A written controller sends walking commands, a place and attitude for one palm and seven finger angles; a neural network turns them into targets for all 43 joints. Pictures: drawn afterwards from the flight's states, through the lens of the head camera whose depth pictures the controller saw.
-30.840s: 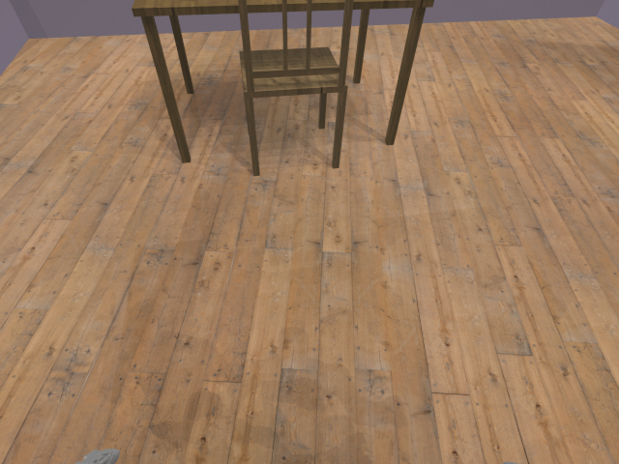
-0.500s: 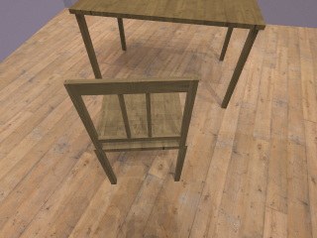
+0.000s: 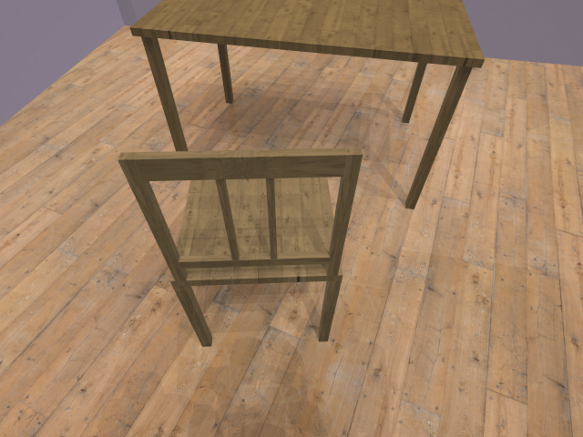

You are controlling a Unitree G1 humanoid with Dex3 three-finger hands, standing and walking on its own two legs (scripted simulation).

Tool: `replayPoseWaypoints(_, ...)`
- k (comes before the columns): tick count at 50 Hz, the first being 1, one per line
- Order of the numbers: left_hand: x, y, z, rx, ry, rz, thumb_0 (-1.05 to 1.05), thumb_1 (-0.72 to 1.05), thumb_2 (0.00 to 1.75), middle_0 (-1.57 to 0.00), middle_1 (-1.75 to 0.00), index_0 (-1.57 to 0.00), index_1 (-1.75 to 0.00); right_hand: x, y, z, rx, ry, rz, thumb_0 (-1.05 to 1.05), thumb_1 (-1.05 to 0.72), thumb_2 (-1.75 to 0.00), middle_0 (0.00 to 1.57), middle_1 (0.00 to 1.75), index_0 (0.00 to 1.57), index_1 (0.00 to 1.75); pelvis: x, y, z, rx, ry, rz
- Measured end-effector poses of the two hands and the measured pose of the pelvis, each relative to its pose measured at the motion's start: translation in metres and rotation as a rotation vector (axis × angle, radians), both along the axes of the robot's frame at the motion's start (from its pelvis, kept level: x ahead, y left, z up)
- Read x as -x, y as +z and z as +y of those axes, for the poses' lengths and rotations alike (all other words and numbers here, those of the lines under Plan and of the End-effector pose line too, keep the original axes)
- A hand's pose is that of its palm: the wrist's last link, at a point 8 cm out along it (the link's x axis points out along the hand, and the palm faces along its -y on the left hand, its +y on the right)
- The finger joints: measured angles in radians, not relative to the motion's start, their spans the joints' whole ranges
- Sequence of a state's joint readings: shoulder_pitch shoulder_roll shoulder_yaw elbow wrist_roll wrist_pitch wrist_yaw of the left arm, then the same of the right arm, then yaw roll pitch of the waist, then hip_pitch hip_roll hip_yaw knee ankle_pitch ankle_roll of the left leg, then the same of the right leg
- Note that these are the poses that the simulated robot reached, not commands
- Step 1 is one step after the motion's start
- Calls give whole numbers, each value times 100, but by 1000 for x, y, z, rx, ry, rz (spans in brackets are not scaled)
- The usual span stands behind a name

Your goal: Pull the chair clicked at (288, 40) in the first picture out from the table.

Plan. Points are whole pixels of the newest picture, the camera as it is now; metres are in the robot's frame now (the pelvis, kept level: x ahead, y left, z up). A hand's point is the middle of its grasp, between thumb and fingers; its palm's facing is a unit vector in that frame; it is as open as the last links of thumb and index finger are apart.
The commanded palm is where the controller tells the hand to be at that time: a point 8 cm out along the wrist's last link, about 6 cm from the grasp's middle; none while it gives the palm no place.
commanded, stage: let the arm hang, fingers relaxed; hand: left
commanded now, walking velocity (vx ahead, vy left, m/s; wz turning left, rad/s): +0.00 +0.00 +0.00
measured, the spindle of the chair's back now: (228, 222) +0.53 +0.17 -0.10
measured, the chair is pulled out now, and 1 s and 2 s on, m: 0.61 0.61 0.61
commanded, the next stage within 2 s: look to check the result in 0.04 s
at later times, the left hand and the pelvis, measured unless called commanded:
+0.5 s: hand out of the picture +0.00 +0.16 -0.17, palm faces +0.03 -0.98 -0.17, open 7.3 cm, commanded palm none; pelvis +0.01 +0.00 +0.00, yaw +0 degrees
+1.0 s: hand out of the picture +0.00 +0.16 -0.17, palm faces +0.03 -0.98 -0.18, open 7.3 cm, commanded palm none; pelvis +0.01 +0.00 +0.00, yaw +0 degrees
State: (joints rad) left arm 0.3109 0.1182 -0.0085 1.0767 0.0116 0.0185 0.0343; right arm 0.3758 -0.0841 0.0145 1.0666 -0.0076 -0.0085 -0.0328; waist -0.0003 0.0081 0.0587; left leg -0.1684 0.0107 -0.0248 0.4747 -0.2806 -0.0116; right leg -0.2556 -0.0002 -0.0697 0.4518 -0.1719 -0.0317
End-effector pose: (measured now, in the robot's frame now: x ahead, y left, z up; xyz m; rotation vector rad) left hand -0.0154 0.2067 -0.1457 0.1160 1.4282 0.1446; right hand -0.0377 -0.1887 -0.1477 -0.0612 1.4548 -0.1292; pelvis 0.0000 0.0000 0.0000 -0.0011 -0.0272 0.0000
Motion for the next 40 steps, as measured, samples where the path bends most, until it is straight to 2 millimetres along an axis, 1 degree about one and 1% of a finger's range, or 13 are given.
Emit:
replayPoseWaypoints(10,-3,0,3,2,-1,4,1,92,90,-20,-30,-20,-30,-5,2,-4,19,3,0,0,-91,-90,20,30,19,30,-3,0,2,-1,-1,1)
replayPoseWaypoints(23,-10,1,6,-6,0,-5,1,92,90,-20,-30,-20,-30,-11,2,-2,16,8,-1,0,-91,-90,20,30,19,30,-8,1,3,-2,4,-2)
replayPoseWaypoints(40,-12,2,4,-12,2,-1,1,92,90,-20,-30,-20,-30,-18,1,-6,13,20,-6,0,-91,-90,20,30,19,30,-9,1,0,-3,6,2)
